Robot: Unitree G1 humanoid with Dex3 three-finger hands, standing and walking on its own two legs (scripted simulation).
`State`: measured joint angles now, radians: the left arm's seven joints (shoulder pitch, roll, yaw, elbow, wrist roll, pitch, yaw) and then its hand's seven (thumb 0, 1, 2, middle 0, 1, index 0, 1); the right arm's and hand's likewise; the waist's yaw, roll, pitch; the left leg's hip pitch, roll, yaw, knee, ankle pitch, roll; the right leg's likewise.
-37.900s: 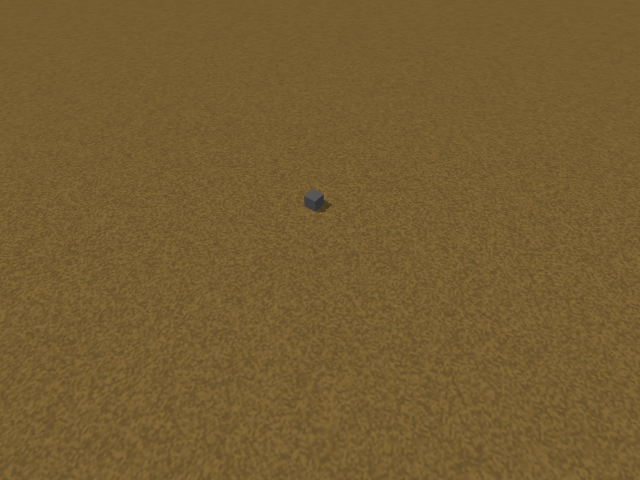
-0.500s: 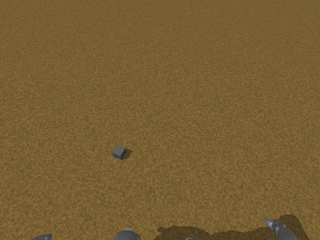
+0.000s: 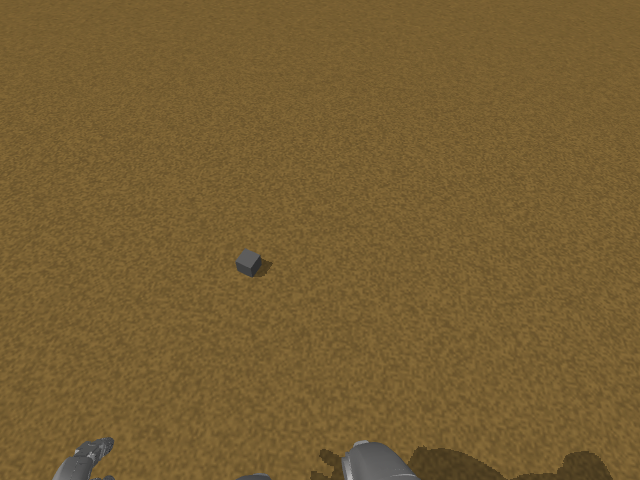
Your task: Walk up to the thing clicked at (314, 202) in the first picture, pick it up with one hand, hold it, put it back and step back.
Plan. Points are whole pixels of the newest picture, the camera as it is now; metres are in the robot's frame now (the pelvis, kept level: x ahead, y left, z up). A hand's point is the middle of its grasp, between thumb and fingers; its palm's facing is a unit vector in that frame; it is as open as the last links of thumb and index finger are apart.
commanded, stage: step back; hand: left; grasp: from above
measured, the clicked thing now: (248, 263) +0.87 +0.24 -0.73
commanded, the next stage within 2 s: stand in 1.40 s
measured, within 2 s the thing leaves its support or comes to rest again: neither
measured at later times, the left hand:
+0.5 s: hand out of the picture -0.09 +0.26 -0.13, palm faces +0.04 -0.89 -0.46, open 7.4 cm
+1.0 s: hand out of the picture -0.13 +0.25 -0.14, palm faces +0.06 -0.93 -0.36, open 7.4 cm
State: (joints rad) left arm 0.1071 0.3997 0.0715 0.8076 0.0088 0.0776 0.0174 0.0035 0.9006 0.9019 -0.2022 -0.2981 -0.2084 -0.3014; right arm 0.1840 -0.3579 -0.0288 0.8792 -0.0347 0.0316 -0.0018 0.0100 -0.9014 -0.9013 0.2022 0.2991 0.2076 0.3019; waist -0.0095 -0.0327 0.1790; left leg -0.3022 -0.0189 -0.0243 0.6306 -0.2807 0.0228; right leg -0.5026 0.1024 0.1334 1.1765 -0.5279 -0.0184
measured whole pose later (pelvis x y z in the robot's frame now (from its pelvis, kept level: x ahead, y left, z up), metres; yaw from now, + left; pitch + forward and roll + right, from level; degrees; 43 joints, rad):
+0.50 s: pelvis -0.16 -0.03 -0.01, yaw +3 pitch -2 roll +1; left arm 0.20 0.39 0.07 0.86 0.05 0.01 0.00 0.00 0.90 0.90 -0.21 -0.30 -0.21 -0.30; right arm 0.21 -0.42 -0.06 0.93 -0.03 0.06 0.01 0.01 -0.90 -0.90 0.20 0.30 0.20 0.30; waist 0.03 0.04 0.11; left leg -0.30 -0.03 -0.06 0.82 -0.54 -0.02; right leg -0.36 -0.05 -0.05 0.70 -0.31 -0.03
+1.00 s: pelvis -0.17 -0.02 +0.00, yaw +3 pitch -2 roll -1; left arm 0.21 0.35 0.04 0.99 0.03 -0.03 -0.02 0.00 0.90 0.90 -0.21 -0.30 -0.21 -0.30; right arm 0.19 -0.39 -0.06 1.00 -0.03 0.00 0.03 0.01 -0.90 -0.90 0.20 0.30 0.20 0.30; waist 0.03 0.03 0.07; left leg -0.29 0.01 -0.03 0.65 -0.41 0.01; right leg -0.27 -0.02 -0.03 0.60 -0.29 0.00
